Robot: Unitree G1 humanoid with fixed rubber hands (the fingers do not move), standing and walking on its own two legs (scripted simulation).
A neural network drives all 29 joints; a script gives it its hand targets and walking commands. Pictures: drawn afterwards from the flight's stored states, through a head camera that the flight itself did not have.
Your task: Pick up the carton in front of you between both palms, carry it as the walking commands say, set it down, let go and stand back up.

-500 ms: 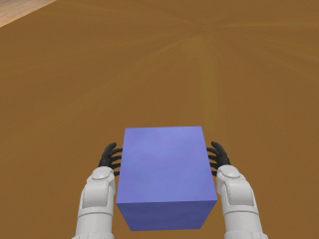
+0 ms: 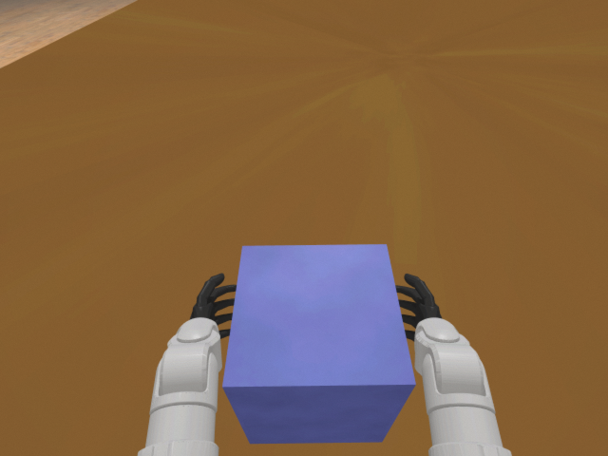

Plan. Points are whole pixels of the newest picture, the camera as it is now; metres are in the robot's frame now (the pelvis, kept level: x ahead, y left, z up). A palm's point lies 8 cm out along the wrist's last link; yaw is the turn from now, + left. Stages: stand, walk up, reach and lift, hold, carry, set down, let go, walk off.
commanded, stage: carry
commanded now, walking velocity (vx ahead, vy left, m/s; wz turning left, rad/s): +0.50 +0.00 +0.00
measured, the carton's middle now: (315, 348) +0.31 +0.00 -0.03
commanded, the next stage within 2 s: none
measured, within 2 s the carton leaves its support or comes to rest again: neither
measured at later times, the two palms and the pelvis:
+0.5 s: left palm (206, 231) +0.51 +0.19 +0.03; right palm (373, 231) +0.49 -0.11 +0.03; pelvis +0.21 +0.05 +0.01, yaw -3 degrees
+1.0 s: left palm (219, 176) +0.66 +0.18 +0.05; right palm (363, 171) +0.66 -0.12 +0.05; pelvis +0.36 +0.03 +0.01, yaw +0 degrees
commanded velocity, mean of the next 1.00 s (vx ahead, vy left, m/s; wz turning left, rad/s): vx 0.15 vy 0.00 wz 0.00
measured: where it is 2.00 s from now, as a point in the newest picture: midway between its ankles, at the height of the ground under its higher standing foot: outside the picture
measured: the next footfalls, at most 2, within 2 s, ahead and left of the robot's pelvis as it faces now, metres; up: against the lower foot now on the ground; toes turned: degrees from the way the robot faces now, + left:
left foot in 0.34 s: +0.32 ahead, +0.16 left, +0.00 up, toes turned +5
right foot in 0.68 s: +0.41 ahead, -0.06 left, +0.00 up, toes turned +10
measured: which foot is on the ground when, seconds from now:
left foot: up 0.00-0.32, down 0.34-1.00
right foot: down 0.00-0.34, up 0.36-0.66, down 0.68-1.00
